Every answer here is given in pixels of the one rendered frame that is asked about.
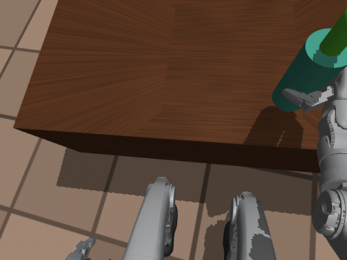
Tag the right robot arm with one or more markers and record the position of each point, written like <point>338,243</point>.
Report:
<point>329,217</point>

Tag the left robot hand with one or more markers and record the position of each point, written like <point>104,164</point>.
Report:
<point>81,250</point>

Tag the left robot foot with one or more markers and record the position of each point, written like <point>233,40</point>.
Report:
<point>168,249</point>

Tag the bottle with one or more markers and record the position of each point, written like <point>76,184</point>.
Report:
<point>322,57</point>

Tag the right robot hand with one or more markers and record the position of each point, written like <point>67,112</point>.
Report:
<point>336,89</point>

